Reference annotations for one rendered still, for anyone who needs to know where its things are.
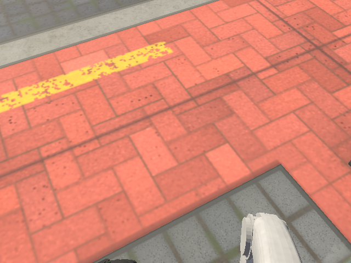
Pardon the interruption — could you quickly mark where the right robot thigh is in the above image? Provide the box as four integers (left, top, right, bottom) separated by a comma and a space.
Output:
240, 213, 302, 263

